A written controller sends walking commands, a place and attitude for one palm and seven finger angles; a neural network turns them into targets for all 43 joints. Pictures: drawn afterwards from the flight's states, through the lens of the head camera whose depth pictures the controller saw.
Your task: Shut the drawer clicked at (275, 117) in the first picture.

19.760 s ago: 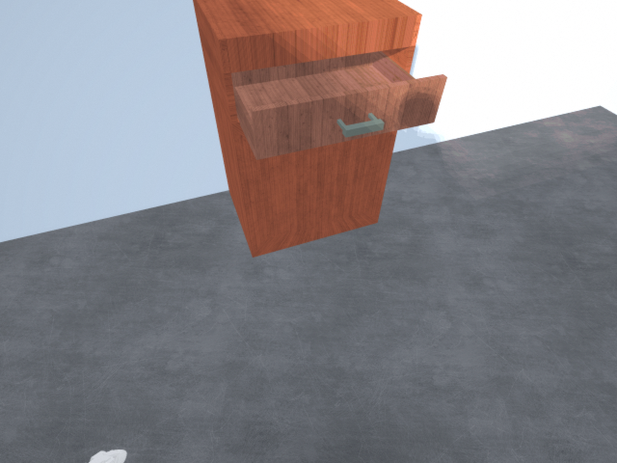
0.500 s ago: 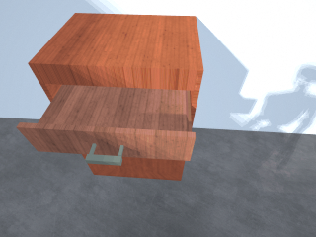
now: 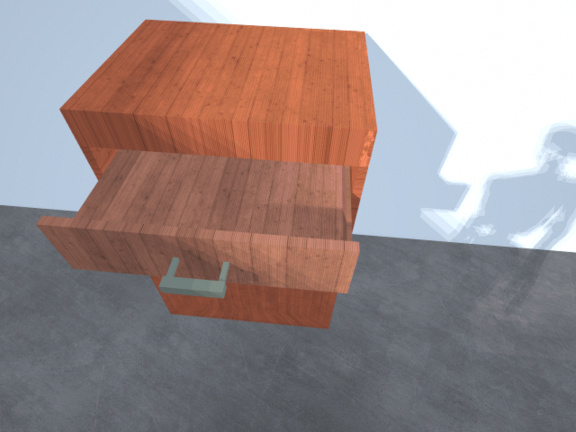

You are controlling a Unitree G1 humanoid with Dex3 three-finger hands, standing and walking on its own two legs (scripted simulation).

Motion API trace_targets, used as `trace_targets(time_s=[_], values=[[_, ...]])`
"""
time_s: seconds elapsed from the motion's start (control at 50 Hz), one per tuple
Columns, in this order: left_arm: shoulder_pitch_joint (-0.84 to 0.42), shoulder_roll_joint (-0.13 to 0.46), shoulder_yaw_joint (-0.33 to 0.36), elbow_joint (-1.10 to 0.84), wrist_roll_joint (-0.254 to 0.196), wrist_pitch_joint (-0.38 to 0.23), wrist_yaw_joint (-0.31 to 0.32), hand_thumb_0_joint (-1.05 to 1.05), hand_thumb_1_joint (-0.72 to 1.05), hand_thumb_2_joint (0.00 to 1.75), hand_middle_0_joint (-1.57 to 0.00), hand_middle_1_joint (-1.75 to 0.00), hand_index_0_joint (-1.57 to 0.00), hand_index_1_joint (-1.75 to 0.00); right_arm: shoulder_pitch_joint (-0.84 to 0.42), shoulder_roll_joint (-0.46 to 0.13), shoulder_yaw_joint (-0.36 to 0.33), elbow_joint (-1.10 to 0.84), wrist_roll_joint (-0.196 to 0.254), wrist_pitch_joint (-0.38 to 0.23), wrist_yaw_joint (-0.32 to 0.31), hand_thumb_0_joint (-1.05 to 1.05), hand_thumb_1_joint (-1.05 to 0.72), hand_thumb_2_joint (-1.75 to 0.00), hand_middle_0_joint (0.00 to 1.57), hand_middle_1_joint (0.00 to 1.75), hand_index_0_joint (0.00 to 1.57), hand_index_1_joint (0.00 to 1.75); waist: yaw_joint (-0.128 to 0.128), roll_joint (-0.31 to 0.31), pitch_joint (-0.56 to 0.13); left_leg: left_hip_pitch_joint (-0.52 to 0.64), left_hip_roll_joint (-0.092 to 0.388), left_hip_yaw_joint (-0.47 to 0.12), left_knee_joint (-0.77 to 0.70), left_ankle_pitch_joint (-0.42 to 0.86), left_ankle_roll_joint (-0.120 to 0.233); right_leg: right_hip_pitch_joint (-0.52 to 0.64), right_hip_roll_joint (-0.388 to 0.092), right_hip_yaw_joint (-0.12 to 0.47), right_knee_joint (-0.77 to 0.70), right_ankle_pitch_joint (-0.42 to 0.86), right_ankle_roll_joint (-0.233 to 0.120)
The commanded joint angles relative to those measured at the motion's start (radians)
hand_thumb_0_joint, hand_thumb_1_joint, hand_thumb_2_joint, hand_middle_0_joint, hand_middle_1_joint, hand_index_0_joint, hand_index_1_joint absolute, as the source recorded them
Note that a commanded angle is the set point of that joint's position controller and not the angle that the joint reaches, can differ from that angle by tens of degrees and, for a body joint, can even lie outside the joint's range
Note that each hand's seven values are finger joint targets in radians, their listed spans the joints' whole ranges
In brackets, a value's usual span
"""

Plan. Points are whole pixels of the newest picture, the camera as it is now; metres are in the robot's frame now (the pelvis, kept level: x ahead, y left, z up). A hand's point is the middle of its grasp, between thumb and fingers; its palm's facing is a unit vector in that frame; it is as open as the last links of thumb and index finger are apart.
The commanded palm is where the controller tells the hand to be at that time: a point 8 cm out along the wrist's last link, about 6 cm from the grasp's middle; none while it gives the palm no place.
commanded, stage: look again from close up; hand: left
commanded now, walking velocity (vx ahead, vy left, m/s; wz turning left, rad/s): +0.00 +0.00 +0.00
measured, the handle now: (196, 276) +0.37 +0.19 -0.06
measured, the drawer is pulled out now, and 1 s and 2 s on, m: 0.21 0.21 0.21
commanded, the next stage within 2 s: raise the hand and make a fist in 0.28 s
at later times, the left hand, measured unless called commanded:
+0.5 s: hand out of the picture +0.06 +0.20 -0.12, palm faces +0.22 -0.94 -0.27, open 7.2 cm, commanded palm +0.09 +0.21 -0.07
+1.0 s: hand out of the picture +0.12 +0.18 -0.01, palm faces +0.15 -0.99 -0.08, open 4.9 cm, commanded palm +0.12 +0.22 -0.03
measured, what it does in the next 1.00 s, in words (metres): lowers itself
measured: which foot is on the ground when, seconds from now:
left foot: down 0.00-1.00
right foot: down 0.00-1.00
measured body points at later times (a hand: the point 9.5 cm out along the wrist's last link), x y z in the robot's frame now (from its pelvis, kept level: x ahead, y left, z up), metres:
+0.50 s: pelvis -0.01 +0.00 +0.00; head -0.01 -0.01 +0.44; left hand +0.05 +0.25 -0.10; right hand +0.01 -0.23 -0.15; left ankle -0.03 +0.09 -0.74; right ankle +0.01 -0.11 -0.74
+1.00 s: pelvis -0.03 -0.03 -0.08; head +0.02 -0.01 +0.36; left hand +0.10 +0.23 -0.01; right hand +0.24 -0.21 -0.12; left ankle -0.03 +0.09 -0.74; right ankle +0.01 -0.11 -0.74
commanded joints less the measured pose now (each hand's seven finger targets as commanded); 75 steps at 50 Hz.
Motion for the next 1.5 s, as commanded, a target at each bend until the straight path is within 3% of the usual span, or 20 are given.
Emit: trace_targets(time_s=[0.0,0.34,0.36,0.38,0.4,0.42,0.44,0.46,0.54,0.6,0.62,0.66,0.72,0.84,0.9,0.98,1.12,1.22,1.32,1.48], values=[[0.071,0.093,0.013,-0.023,0.003,-0.015,0.01,0.0,0.9,0.9,-0.2,-0.3,-0.2,-0.3,0.088,-0.079,-0.02,-0.01,-0.002,-0.006,0.0,0.0,-0.9,-0.9,0.2,0.3,0.2,0.3,-0.007,-0.003,0.036,-0.046,0.127,-0.117,-0.097,0.118,-0.007,-0.032,-0.105,0.102,-0.086,0.115,-0.029],[0.084,0.075,0.014,-0.02,0.002,-0.015,0.011,0.0,0.9,0.9,-0.2,-0.3,-0.2,-0.3,0.122,-0.056,-0.019,0.012,-0.001,-0.01,-0.002,0.0,-0.9,-0.9,0.2,0.3,0.2,0.3,-0.004,-0.001,0.041,-0.062,0.129,-0.121,-0.1,0.119,-0.006,-0.036,-0.1,0.096,-0.083,0.106,-0.03],[0.126,0.132,0.018,0.018,0.015,-0.037,0.043,0.0,0.9,0.9,-0.2,-0.3,-0.2,-0.3,-0.004,-0.116,-0.03,-0.064,0.005,-0.016,0.007,0.0,-0.9,-0.9,0.2,0.3,0.2,0.3,0.027,-0.027,0.014,-0.136,0.149,-0.095,0.106,0.234,-0.032,-0.008,-0.153,0.103,-0.042,0.457,-0.009],[-0.594,0.329,0.094,-1.508,-0.201,-0.24,0.028,0.0,0.9,0.9,-0.22,-0.32,-0.22,-0.32,0.03,-0.306,-0.047,-0.428,0.037,-0.164,-0.04,0.0,-0.9,-0.9,0.2,0.3,0.2,0.3,-0.101,0.153,-0.519,0.087,0.024,-0.144,-0.005,0.281,-0.03,0.114,-0.045,0.043,0.024,0.287,-0.006],[-0.247,0.252,0.087,-1.286,-0.122,-0.167,0.076,0.0,0.9,0.9,-0.24,-0.34,-0.24,-0.34,-0.079,-0.202,-0.014,-0.376,0.046,-0.258,-0.064,0.0,-0.9,-0.9,0.2,0.3,0.2,0.3,-0.018,0.268,-0.462,0.09,0.055,-0.118,-0.03,0.416,-0.034,0.062,-0.013,0.022,0.061,0.118,-0.033],[-0.182,0.181,0.045,-1.161,-0.134,-0.109,0.128,0.0,0.9,0.9,-0.26,-0.37,-0.26,-0.37,-0.055,-0.212,-0.046,-0.305,0.043,-0.302,-0.055,0.0,-0.9,-0.9,0.2,0.3,0.2,0.3,-0.046,0.22,-0.371,0.014,0.071,-0.129,-0.039,0.361,-0.062,-0.014,-0.016,-0.025,0.081,0.007,-0.009],[0.076,-0.033,-0.075,-0.941,-0.131,-0.006,0.126,0.0,0.9,0.9,-0.28,-0.39,-0.28,-0.39,-0.026,-0.167,-0.044,-0.289,0.059,-0.307,-0.036,0.0,-0.9,-0.9,0.2,0.3,0.2,0.3,-0.045,0.096,-0.18,-0.084,0.082,-0.147,-0.051,0.218,-0.053,-0.111,-0.021,-0.05,0.076,-0.05,-0.003],[-0.022,-0.075,-0.136,-1.123,-0.173,-0.009,0.1,0.0,0.9,0.9,-0.3,-0.41,-0.3,-0.41,-0.031,-0.208,-0.037,-0.367,0.07,-0.322,-0.03,0.0,-0.9,-0.9,0.2,0.3,0.2,0.3,-0.051,0.052,-0.078,-0.167,0.073,-0.17,-0.035,0.077,-0.036,-0.126,-0.025,-0.062,0.051,-0.046,-0.001],[-0.056,-0.006,-0.095,-1.153,-0.167,-0.172,0.039,0.0,0.9,0.9,-0.38,-0.5,-0.38,-0.5,-0.06,-0.259,-0.059,-0.475,0.038,-0.377,-0.033,0.0,-0.9,-0.9,0.2,0.3,0.2,0.3,-0.101,-0.217,0.0,-0.302,0.014,-0.178,0.132,-0.096,-0.014,-0.301,-0.017,-0.061,0.043,-0.218,0.01],[0.297,-0.004,0.022,-0.958,-0.208,-0.338,-0.1,0.0,0.9,0.9,-0.44,-0.56,-0.44,-0.56,-0.105,-0.249,-0.089,-0.575,0.022,-0.362,0.007,0.0,-0.9,-0.9,0.2,0.3,0.2,0.3,0.013,-0.375,-0.033,-0.485,0.0,-0.147,0.237,-0.109,-0.039,-0.362,-0.011,-0.069,0.149,-0.301,-0.002],[0.397,0.054,0.099,-0.927,-0.213,-0.398,-0.157,0.0,0.9,0.9,-0.46,-0.58,-0.46,-0.58,-0.124,-0.248,-0.103,-0.602,0.027,-0.348,0.033,0.0,-0.9,-0.9,0.2,0.3,0.2,0.3,0.057,-0.271,-0.091,-0.495,-0.014,-0.124,0.264,-0.06,-0.054,-0.317,-0.013,-0.054,0.19,-0.229,-0.018],[0.358,0.135,0.173,-0.969,-0.214,-0.518,-0.266,0.0,0.9,0.9,-0.5,-0.62,-0.5,-0.62,-0.173,-0.262,-0.116,-0.676,0.013,-0.308,0.068,0.0,-0.9,-0.9,0.2,0.3,0.2,0.3,0.053,-0.135,-0.155,-0.523,-0.033,-0.095,0.347,-0.001,-0.067,-0.284,-0.023,-0.042,0.285,-0.074,-0.034],[0.388,0.206,0.237,-1.025,-0.156,-0.534,-0.287,0.0,0.9,0.9,-0.56,-0.69,-0.56,-0.69,-0.199,-0.234,-0.122,-0.748,0.025,-0.229,0.08,0.0,-0.9,-0.9,0.2,0.3,0.2,0.3,0.093,0.053,-0.206,-0.583,-0.042,-0.07,0.403,0.03,-0.052,-0.286,-0.028,-0.018,0.378,0.038,-0.043],[0.063,0.213,0.222,-1.56,-0.247,-0.642,-0.234,0.0,0.9,0.9,-0.68,-0.82,-0.68,-0.82,-0.119,-0.2,-0.107,-0.793,0.023,-0.218,0.043,0.0,-0.9,-0.9,0.2,0.3,0.2,0.3,-0.005,0.174,-0.419,-0.538,0.003,-0.126,0.527,0.079,-0.021,-0.397,0.003,0.025,0.449,0.046,-0.029],[-0.042,0.136,0.084,-1.549,-0.263,-0.708,-0.302,0.0,0.9,0.9,-0.74,-0.88,-0.74,-0.88,-0.11,-0.214,-0.075,-0.74,0.026,-0.267,0.031,0.0,-0.9,-0.9,0.2,0.3,0.2,0.3,-0.098,0.139,-0.339,-0.577,0.018,-0.162,0.598,0.006,-0.012,-0.539,0.005,0.036,0.439,-0.064,-0.019],[-0.09,0.151,0.024,-1.337,-0.273,-0.604,-0.435,0.0,0.9,0.9,-0.82,-0.97,-0.82,-0.97,-0.098,-0.252,-0.065,-0.707,0.052,-0.308,-0.001,0.0,-0.9,-0.9,0.2,0.3,0.2,0.3,-0.143,-0.033,-0.262,-0.7,0.023,-0.179,0.625,-0.164,-0.002,-0.567,-0.003,0.069,0.371,-0.289,-0.001],[0.125,0.313,0.361,-1.325,-0.341,-0.244,-0.382,0.0,0.9,0.9,-0.96,-1.12,-0.96,-1.12,-0.169,-0.215,-0.068,-0.79,0.071,-0.24,-0.023,0.0,-0.9,-0.9,0.2,0.3,0.2,0.3,0.058,-0.061,-0.515,-0.645,-0.01,-0.145,0.498,-0.004,-0.014,-0.202,-0.04,0.07,0.332,-0.157,0.014],[0.217,0.225,0.334,-1.464,-0.332,-0.344,-0.226,0.0,0.9,0.9,-1.06,-1.23,-1.06,-1.23,-0.135,-0.173,-0.073,-0.754,0.052,-0.249,-0.006,0.0,-0.9,-0.9,0.2,0.3,0.2,0.3,0.051,-0.038,-0.443,-0.588,0.009,-0.15,0.444,0.133,-0.03,-0.206,-0.017,-0.009,0.387,0.126,-0.001],[0.186,0.132,0.099,-1.399,-0.251,-0.419,-0.305,0.0,0.9,0.9,-1.16,-1.34,-1.16,-1.34,-0.116,-0.222,-0.079,-0.747,0.053,-0.283,0.011,0.0,-0.9,-0.9,0.2,0.3,0.2,0.3,-0.059,-0.026,-0.229,-0.592,0.015,-0.151,0.452,0.011,-0.012,-0.415,-0.013,-0.016,0.347,-0.057,0.006],[0.091,0.23,0.19,-1.611,-0.26,-0.445,-0.246,0.0,0.9,0.9,-1.32,-1.51,-1.32,-1.51,-0.068,-0.225,-0.072,-0.757,0.047,-0.308,-0.009,0.0,-0.9,-0.9,0.2,0.3,0.2,0.3,-0.013,0.105,-0.401,-0.432,0.021,-0.183,0.402,0.083,-0.023,-0.36,-0.003,-0.052,0.378,-0.04,-0.012]])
